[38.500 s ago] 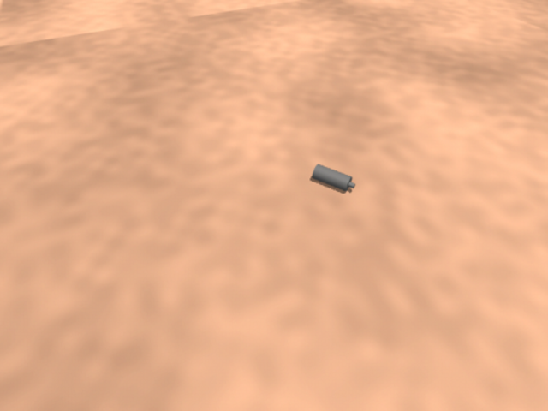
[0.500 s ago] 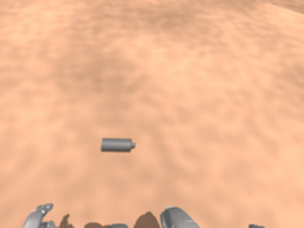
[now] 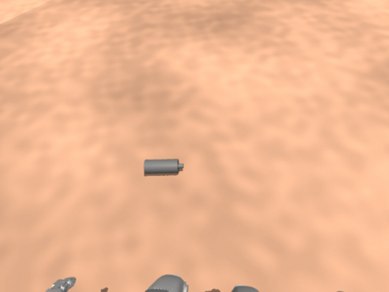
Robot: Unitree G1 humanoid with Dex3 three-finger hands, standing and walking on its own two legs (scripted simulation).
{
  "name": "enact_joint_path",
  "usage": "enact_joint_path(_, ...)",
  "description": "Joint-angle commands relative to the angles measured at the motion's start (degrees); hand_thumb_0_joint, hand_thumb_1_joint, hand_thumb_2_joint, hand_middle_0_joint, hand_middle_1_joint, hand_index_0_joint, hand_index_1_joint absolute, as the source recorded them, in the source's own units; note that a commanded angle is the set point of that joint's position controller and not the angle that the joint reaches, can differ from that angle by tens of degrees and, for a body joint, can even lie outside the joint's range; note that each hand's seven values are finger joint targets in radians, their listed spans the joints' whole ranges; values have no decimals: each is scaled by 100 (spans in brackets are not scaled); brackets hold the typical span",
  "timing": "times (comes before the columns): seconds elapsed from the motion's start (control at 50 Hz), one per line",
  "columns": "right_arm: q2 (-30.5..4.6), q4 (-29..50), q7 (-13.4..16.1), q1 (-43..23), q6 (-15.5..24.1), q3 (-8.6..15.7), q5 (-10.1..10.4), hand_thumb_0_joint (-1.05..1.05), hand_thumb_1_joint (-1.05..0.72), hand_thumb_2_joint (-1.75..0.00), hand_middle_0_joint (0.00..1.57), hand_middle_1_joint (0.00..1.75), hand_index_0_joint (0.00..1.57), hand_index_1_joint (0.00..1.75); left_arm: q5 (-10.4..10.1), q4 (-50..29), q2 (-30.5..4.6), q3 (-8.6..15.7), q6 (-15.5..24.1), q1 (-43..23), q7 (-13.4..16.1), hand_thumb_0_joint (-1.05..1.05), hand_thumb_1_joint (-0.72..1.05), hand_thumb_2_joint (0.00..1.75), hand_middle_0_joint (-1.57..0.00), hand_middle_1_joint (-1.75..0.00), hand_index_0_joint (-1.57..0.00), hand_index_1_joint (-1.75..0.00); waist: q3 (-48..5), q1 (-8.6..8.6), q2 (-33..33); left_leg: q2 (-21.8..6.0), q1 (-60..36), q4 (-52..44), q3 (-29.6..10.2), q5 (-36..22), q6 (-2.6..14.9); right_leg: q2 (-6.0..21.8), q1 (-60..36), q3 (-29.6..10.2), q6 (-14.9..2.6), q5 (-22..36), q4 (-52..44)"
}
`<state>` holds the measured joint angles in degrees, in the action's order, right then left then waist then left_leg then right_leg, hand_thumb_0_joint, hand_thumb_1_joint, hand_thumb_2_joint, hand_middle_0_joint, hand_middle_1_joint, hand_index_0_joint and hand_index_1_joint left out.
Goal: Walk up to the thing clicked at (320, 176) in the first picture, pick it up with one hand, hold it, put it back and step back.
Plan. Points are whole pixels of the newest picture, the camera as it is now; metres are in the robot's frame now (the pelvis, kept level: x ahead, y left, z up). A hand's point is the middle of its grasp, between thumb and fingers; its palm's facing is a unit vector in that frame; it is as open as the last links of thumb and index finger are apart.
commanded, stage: step back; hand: left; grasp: from above
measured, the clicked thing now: (164, 166) +0.83 +0.24 -0.72
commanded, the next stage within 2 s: stand in 1.64 s
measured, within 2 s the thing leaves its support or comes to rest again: neither
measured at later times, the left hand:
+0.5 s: hand out of the picture -0.12 +0.25 -0.15, palm faces -0.04 -0.91 -0.42, open 7.3 cm
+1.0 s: hand out of the picture -0.25 +0.27 -0.14, palm faces +0.05 -0.92 -0.39, open 7.4 cm
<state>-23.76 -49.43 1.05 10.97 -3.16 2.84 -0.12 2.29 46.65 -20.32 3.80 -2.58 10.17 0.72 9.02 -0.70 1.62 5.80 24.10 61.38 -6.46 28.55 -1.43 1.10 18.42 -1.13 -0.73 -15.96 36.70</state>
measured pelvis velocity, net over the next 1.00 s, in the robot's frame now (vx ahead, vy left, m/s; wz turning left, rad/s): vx -0.29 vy -0.02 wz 0.04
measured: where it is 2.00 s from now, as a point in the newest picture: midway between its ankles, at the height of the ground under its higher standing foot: outside the picture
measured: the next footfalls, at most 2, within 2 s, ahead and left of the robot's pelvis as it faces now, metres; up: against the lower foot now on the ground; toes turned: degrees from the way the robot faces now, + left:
left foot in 0.12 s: -0.03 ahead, +0.12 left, +0.00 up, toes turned +0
right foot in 0.44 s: -0.20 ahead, -0.13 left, +0.00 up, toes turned +3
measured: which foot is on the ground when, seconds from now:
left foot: up 0.00-0.10, down 0.12-0.48, up 0.50-0.76, down 0.78-1.00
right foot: down 0.00-0.14, up 0.16-0.42, down 0.44-1.00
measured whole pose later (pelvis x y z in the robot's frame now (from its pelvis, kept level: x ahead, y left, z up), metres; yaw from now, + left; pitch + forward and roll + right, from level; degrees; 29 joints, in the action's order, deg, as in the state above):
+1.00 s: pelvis -0.29 -0.02 +0.00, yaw +2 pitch -4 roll +1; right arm -20.1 -56.4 -1.5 14.6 0.1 2.5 -2.8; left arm 1.3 56.6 -24.2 4.3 -0.8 14.5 -1.8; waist 2.8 0.3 -1.4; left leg -0.7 11.0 32.8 -0.4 18.6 -0.3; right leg 0.6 17.5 -0.2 -0.7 -22.9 38.0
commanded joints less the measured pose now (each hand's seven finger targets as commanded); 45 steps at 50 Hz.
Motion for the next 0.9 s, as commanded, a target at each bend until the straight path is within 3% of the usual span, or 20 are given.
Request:
enact_joint_path(0.0,-854,504,65,-76,176,267,-83,0,-90,-90,20,30,20,30,7,-572,-1583,460,140,-51,168,0,90,90,-20,-30,-20,-30,-1080,-249,-1387,-348,103,-1565,265,257,51,1494,-1473,-1385,-1144,2761,-715)
enact_joint_path(0.06,-846,164,24,543,207,330,-91,0,-90,-90,20,30,20,30,-116,-647,-1577,362,42,-286,114,0,90,90,-20,-30,-20,-30,-1336,108,-1092,-334,-1043,-3577,684,-1180,218,1108,-1053,-1000,-770,2240,-239)
enact_joint_path(0.08,-992,172,18,526,219,384,-149,0,-90,-90,20,30,20,30,-115,-685,-1450,297,21,-224,105,0,90,90,-20,-30,-20,-30,-1324,93,-750,-689,-1421,-3804,135,-1671,390,876,-481,-897,-473,1545,-2)
enact_joint_path(0.12,-1985,376,-63,69,196,554,-198,0,-90,-90,20,30,20,30,-171,-772,-1361,352,24,-652,164,0,90,90,-20,-30,-20,-30,-1136,357,1333,-2843,-777,-4365,-2364,-2957,1774,-492,617,-117,49,-2104,2153)
enact_joint_path(0.14,-1883,406,-49,-86,248,571,-241,0,-90,-90,20,30,20,30,-88,-729,-1415,411,9,-845,198,0,90,90,-20,-30,-20,-30,-846,353,1009,-2961,-306,-4371,-2516,-3228,2014,-513,493,-826,24,-2200,3115)
enact_joint_path(0.2,-1308,488,49,-618,272,334,-236,0,-90,-90,20,30,20,30,-219,-353,-1313,386,-19,-211,164,0,90,90,-20,-30,-20,-30,-731,-138,393,-2061,-469,-3803,-838,-3912,1464,-698,710,-970,-35,-1481,3938)
enact_joint_path(0.34,-1223,501,6,-96,149,369,-208,0,-90,-90,20,30,20,30,-124,-300,-1172,294,121,-103,62,0,90,90,-20,-30,-20,-30,-1252,220,929,-1911,-1950,-3329,-607,-3874,1456,-286,327,-87,213,-1381,827)
enact_joint_path(0.4,-1360,547,-27,-416,8,381,-110,0,-90,-90,20,30,20,30,-78,107,-1116,268,207,615,66,0,90,90,-20,-30,-20,-30,-1673,-94,942,-1765,-1624,-2863,-393,-3446,1098,-324,-820,277,0,26,-1468)
enact_joint_path(0.42,-1142,554,-45,-456,-8,301,-82,0,-90,-90,20,30,20,30,-12,161,-1358,348,239,642,78,0,90,90,-20,-30,-20,-30,-1564,-108,589,-1512,-712,-2672,-350,-2591,776,-37,-1298,-311,-119,306,-1394)
enact_joint_path(0.44,-768,646,-53,-393,11,196,-63,0,-90,-90,20,30,20,30,39,93,-1813,491,263,631,72,0,90,90,-20,-30,-20,-30,-1279,-89,-857,-620,691,-1772,1,-835,377,1007,-1553,-1903,-441,245,-1560)
enact_joint_path(0.46,-825,753,58,-771,-16,268,-77,0,-90,-90,20,30,20,30,55,-91,-2501,624,225,232,78,0,90,90,-20,-30,-20,-30,-937,-444,-1848,-102,556,-300,-57,698,122,2420,47,-3199,-1609,590,-2001)
enact_joint_path(0.48,-1076,699,75,-763,-71,384,-74,0,-90,-90,20,30,20,30,-21,-222,-2384,601,274,-91,110,0,90,90,-20,-30,-20,-30,-553,-238,-1319,-318,324,664,-717,591,52,2572,900,-3243,-1726,357,-2148)
enact_joint_path(0.54,-1007,317,22,-70,4,334,-15,0,-90,-90,20,30,20,30,39,-275,-1647,427,305,-800,157,0,90,90,-20,-30,-20,-30,-689,247,-614,53,200,968,-430,-315,25,1296,335,-1132,-1059,1015,-1251)
enact_joint_path(0.66,-1026,259,-116,-386,181,335,-188,0,-90,-90,20,30,20,30,117,-40,-1810,527,357,8,59,0,90,90,-20,-30,-20,-30,-648,-393,-1245,-448,379,-1537,206,325,-13,1412,-839,-1726,-1005,-2588,-1747)
enact_joint_path(0.72,-870,-217,-173,395,297,371,-144,0,-90,-90,20,30,20,30,44,33,-1902,445,272,-223,-13,0,90,90,-20,-30,-20,-30,-770,45,-1326,-424,-1507,-3663,805,-271,285,1150,120,-1110,-732,-2322,-1544)
enact_joint_path(0.74,-933,-373,-160,516,343,436,-188,0,-90,-90,20,30,20,30,55,58,-1587,322,232,32,-33,0,90,90,-20,-30,-20,-30,-773,88,-628,-350,-2140,-4160,648,-550,304,768,535,-721,-531,-2286,-833)
enact_joint_path(0.78,-1721,-227,-116,316,424,530,-333,0,-90,-90,20,30,20,30,-78,-19,-1187,219,258,-351,-39,0,90,90,-20,-30,-20,-30,-486,293,1132,-2572,-1421,-5273,-2953,2742,1238,-90,1930,168,59,-1676,1163)
enact_joint_path(0.8,-1748,-129,-131,-53,476,537,-237,0,-90,-90,20,30,20,30,-43,10,-1619,354,293,-741,-47,0,90,90,-20,-30,-20,-30,65,320,533,-2798,-333,-5449,-3006,2720,1598,211,1332,-497,33,-1426,1560)
enact_joint_path(0.84,-1156,-107,-84,-485,592,293,-250,0,-90,-90,20,30,20,30,-154,280,-1334,270,345,-226,-149,0,90,90,-20,-30,-20,-30,-198,-61,144,-1886,-780,-4816,-1344,735,1089,125,883,-447,9,-708,1378)
enact_joint_path(0.88,-1272,-166,-98,-349,595,362,-250,0,-90,-90,20,30,20,30,-108,408,-1370,288,372,-57,-199,0,90,90,-20,-30,-20,-30,-379,27,748,-1764,-667,-4705,-887,712,993,106,315,-15,30,-757,780)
